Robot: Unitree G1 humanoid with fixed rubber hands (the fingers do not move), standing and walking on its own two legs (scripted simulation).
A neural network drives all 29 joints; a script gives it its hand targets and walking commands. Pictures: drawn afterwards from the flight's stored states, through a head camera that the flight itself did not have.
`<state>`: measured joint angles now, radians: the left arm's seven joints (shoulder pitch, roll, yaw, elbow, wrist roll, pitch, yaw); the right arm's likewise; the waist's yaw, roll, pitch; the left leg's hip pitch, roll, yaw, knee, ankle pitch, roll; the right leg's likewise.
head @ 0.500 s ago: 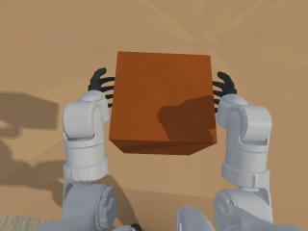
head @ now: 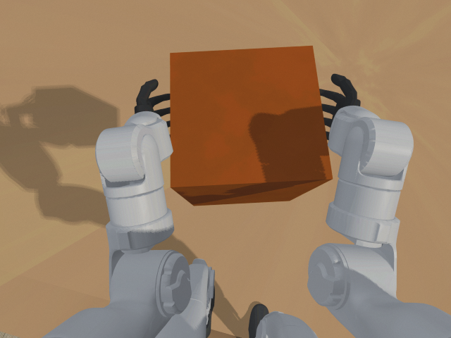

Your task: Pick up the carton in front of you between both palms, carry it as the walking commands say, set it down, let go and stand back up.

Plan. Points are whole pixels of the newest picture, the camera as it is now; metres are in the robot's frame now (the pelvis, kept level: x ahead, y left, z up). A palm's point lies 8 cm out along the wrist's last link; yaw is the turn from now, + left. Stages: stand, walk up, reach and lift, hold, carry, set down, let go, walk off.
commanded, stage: carry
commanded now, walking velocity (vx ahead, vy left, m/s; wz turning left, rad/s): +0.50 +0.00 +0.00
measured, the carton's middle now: (241, 141) +0.42 +0.03 +0.02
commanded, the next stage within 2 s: none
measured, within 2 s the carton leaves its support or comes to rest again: neither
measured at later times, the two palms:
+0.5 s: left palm out of the picture +0.70 +0.14 +0.17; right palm out of the picture +0.69 -0.14 +0.17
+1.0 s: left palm out of the picture +0.98 +0.17 +0.20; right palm out of the picture +0.97 -0.11 +0.20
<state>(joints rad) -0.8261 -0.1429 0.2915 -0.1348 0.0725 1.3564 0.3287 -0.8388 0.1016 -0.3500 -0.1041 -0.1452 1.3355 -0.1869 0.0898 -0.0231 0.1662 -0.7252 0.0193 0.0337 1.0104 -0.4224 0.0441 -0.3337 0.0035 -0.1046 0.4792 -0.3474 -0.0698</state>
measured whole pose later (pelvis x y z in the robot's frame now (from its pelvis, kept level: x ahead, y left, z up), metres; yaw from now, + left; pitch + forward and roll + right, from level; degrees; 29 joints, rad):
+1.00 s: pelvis +0.59 +0.03 +0.04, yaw -1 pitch +5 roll +1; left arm -0.91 -0.02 0.28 0.16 0.11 1.33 0.23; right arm -0.90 0.06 -0.27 0.14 -0.17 1.31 -0.21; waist -0.01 -0.03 -0.02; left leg -0.53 -0.03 0.13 0.65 -0.32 0.07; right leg -0.34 0.00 0.00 0.99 -0.54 -0.04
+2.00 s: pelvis +1.16 +0.04 +0.10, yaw -1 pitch +4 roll +0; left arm -0.89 -0.02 0.29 0.21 0.13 1.39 0.22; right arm -0.90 0.07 -0.29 0.18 -0.06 1.40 -0.35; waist -0.06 0.00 -0.01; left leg -0.27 0.01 0.08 0.51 -0.41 0.01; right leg -0.65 -0.02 -0.06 0.84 -0.39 -0.03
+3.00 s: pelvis +1.75 +0.02 +0.16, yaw +1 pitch +5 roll +1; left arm -0.89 -0.12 0.31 0.04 0.05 1.39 0.45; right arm -0.89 0.04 -0.34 0.13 -0.13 1.33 -0.18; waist 0.09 -0.02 0.07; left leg -0.70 0.01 0.02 1.08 -0.45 0.03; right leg -0.33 0.00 -0.12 0.54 -0.39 -0.07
